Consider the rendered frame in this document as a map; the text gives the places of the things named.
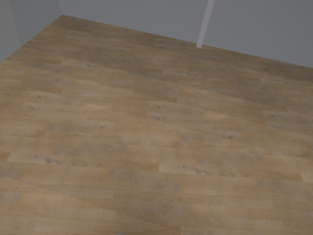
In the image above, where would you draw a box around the panel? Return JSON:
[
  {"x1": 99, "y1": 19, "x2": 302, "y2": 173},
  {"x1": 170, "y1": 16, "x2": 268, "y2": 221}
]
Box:
[{"x1": 196, "y1": 0, "x2": 215, "y2": 48}]

